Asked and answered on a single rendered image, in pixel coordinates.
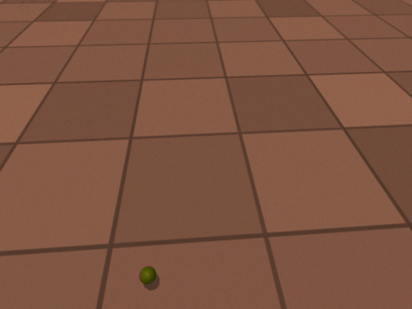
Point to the ball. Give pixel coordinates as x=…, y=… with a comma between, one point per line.
x=147, y=275

